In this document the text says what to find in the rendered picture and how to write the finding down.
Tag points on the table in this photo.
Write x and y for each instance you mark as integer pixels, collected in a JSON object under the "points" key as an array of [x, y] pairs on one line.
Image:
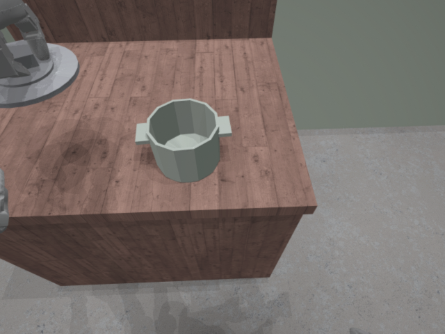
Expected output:
{"points": [[87, 206]]}

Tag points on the lid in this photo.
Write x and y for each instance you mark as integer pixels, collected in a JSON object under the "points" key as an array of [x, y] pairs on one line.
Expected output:
{"points": [[50, 78]]}

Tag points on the knob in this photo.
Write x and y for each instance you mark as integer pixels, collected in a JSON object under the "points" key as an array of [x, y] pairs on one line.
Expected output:
{"points": [[22, 53]]}

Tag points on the left robot hand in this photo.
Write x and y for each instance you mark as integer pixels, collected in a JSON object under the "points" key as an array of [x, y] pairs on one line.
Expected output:
{"points": [[18, 13]]}

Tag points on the pot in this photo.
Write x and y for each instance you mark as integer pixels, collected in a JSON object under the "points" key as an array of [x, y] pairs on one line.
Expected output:
{"points": [[185, 138]]}

